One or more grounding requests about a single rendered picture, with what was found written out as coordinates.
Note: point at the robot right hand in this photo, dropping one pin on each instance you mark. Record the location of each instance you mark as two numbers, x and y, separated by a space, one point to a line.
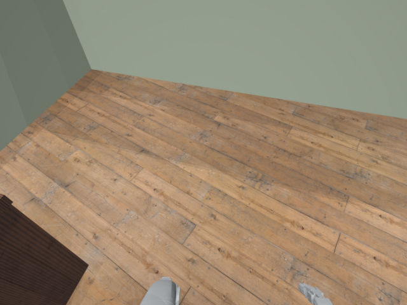
314 295

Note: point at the left robot thigh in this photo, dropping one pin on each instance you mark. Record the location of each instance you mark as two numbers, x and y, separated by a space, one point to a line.
162 292

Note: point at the table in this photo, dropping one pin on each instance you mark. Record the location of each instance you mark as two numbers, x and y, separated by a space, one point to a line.
35 268

